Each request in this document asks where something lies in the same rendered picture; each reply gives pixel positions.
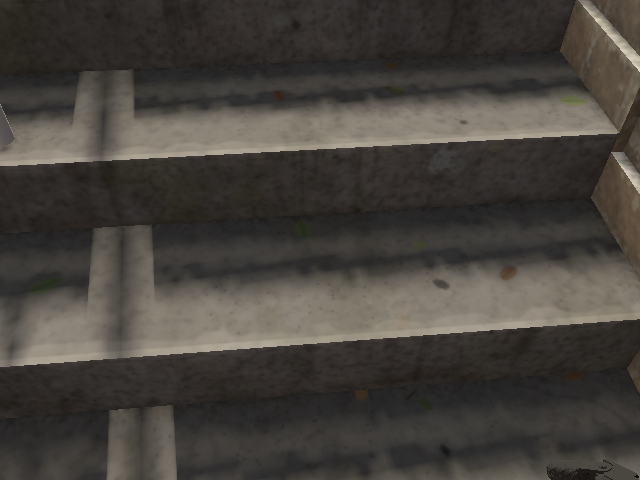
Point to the robot right hand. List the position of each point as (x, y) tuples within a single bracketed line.
[(588, 470)]

